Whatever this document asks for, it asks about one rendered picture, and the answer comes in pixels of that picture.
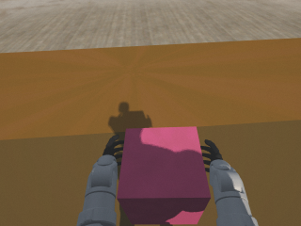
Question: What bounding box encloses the carton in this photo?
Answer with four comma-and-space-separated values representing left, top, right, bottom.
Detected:
117, 126, 211, 225

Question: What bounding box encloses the robot left hand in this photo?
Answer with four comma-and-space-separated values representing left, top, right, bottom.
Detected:
103, 135, 124, 166

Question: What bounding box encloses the left robot forearm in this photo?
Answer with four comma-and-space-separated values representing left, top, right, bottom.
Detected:
76, 154, 118, 226

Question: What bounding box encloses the robot right hand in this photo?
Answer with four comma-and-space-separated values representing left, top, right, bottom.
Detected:
200, 139, 223, 172

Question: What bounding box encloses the right robot forearm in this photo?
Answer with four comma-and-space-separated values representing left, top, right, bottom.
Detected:
209, 159, 259, 226

